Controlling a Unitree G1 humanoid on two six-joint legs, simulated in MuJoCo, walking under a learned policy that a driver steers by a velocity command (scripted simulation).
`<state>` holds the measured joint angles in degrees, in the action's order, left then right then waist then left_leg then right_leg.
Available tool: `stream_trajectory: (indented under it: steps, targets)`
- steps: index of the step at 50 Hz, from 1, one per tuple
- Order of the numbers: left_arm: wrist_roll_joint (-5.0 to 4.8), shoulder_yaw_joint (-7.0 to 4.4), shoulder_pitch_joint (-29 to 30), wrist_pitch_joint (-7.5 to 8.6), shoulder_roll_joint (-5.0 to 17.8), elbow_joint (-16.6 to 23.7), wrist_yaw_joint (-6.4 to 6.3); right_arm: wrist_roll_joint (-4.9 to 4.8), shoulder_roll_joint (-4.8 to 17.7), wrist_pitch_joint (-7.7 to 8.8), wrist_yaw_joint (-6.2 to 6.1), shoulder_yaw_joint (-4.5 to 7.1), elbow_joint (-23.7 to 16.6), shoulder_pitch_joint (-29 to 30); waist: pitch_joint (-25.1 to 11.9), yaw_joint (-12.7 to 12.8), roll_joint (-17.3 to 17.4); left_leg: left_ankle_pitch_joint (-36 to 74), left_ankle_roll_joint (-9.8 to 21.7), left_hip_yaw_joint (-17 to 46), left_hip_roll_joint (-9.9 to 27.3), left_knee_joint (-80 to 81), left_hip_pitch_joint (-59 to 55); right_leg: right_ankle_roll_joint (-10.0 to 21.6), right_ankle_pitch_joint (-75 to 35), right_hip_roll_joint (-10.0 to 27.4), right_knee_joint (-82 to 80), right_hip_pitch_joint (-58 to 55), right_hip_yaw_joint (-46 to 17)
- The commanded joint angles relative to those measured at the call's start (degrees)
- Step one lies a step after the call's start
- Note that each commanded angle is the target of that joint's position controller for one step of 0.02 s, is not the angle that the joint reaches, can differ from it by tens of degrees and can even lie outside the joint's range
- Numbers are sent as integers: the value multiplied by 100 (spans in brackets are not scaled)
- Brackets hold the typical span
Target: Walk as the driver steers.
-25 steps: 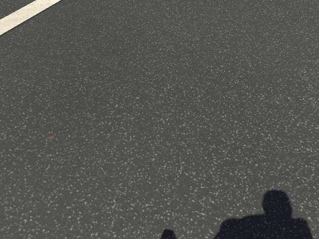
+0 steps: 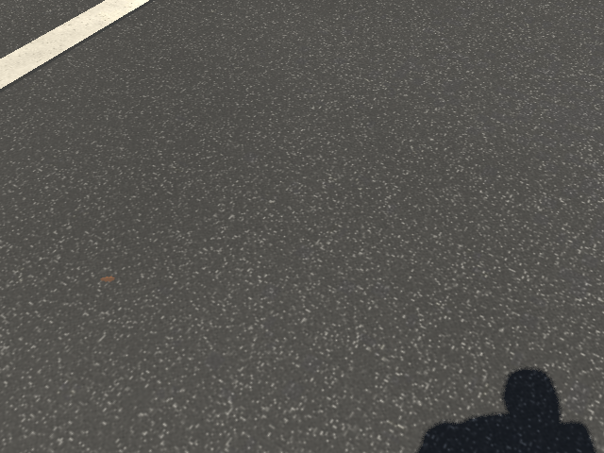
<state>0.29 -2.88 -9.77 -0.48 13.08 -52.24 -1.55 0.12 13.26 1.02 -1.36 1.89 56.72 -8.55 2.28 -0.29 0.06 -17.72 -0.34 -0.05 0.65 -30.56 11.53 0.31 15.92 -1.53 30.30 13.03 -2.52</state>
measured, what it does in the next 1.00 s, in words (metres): stands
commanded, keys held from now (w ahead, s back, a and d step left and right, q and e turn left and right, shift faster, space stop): no key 1.00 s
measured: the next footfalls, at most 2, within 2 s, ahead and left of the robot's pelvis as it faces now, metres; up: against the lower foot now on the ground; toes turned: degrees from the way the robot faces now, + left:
left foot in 1.98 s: +0.44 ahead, +0.11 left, +0.00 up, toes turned +9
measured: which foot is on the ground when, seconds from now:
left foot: down 0.00-1.00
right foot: down 0.00-1.00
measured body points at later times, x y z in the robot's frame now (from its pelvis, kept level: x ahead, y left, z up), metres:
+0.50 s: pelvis -0.01 +0.01 +0.00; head +0.00 +0.01 +0.45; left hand +0.05 +0.26 -0.15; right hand +0.03 -0.25 -0.15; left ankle -0.01 +0.12 -0.73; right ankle +0.00 -0.12 -0.73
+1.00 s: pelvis -0.01 +0.01 +0.00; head +0.00 +0.01 +0.45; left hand +0.01 +0.25 -0.15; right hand +0.00 -0.23 -0.15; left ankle -0.01 +0.12 -0.73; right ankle +0.00 -0.12 -0.73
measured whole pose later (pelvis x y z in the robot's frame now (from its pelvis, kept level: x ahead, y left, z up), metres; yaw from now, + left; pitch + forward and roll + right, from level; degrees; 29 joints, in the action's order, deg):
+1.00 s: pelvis -0.01 +0.01 +0.00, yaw +0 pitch -1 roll +0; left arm -0.1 -1.2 -13.1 -0.2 10.7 -64.2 -2.5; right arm 0.1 10.6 0.9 -2.1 0.7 62.8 -15.3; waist 2.2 0.0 -0.1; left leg -15.7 0.8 -0.3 -0.6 -28.2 11.4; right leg -0.9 14.1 -0.1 27.9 12.8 -2.7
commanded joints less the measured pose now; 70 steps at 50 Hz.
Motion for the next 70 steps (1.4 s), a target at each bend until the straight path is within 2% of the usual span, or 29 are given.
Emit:
stream_trajectory:
  steps: [1, 14, 28, 44, 61, 62, 63, 64, 65, 66, 67, 68, 69, 70]
  targets:
    - [-5, -120, 5, 54, 603, 125, -35, 1, 647, 37, -20, 121, -106, -40, -292, -12, 2, 1234, 151, 212, 228, 511, 57, 173, -1476, 297, -388, -285, -260]
    - [-14, -79, -20, 47, 534, -433, -70, 12, 575, 16, -63, 73, 261, -220, -106, -5, 6, 826, 143, 162, 143, 705, 117, 117, -1061, 260, -558, -252, -170]
    - [-22, -6, -216, 54, 434, -847, -89, 11, 442, 18, -85, 12, 454, -570, 9, 11, -4, 594, 163, 143, 92, 806, 194, 81, -792, 232, -653, -139, -106]
    - [-32, 74, -489, 61, 321, -1064, -108, -2, 306, 20, -84, -34, 507, -911, 59, 23, 6, 631, 199, 146, 68, 838, 231, 50, -782, 222, -660, -71, -60]
    - [-41, 111, -705, 62, 250, -1129, -131, -12, 217, 21, -82, -48, 489, -1142, 89, 28, 9, 743, 232, 159, 60, 843, 231, 20, -842, 224, -640, -50, -32]
    - [-38, 131, -822, 57, 170, -1193, -132, -7, 160, 14, -88, -60, 549, -1255, -53, 29, 41, 138, 249, 132, 21, 911, 176, 24, -342, 151, -631, -114, 54]
    - [-66, 122, -849, 52, 175, -1208, -141, -42, 252, -5, -105, -24, 561, -1294, 35, 12, 123, -825, 328, 169, -10, 962, 246, 60, 448, 1, -459, 25, 206]
    - [-93, 98, -822, 62, 230, -1173, -149, -86, 427, -16, -124, 36, 528, -1296, 203, -14, 269, -1859, 487, 370, 90, 1056, 386, 122, 1310, -126, -198, 319, 340]
    - [-92, 91, -705, 106, 243, -1088, -143, -117, 538, -1, -130, 75, 492, -1369, 430, -76, 415, -2645, 688, 782, 372, 1299, 485, 186, 1709, -134, 74, 728, 375]
    - [-97, 113, -541, 190, 141, -976, -114, -146, 689, 47, -122, 129, 496, -1562, 566, -173, 710, -3149, 954, 1456, 842, 1647, 373, 210, 1546, -124, 543, 1136, 458]
    - [-115, 139, -448, 293, 24, -890, -68, -162, 874, 103, -110, 203, 495, -1666, 618, -206, 1041, -3354, 1267, 2252, 1433, 2030, 261, 218, 1078, -32, 1182, 1383, 549]
    - [-137, 125, -325, 380, 71, -823, -20, -149, 908, 156, -104, 236, 458, -1647, 753, -219, 1005, -3183, 1491, 2752, 1803, 2250, 381, 286, 908, 196, 1640, 1548, 378]
    - [-165, 98, -265, 444, 118, -771, 22, -102, 853, 206, -89, 232, 387, -1552, 796, -169, 890, -2867, 1538, 2846, 1905, 2301, 352, 358, 1133, 334, 1958, 1735, 265]
    - [-197, 99, -301, 498, 90, -733, 55, -111, 834, 251, -63, 231, 308, -1402, 790, -78, 871, -2550, 1475, 2720, 1898, 2246, 291, 437, 1338, 455, 1832, 1789, 196]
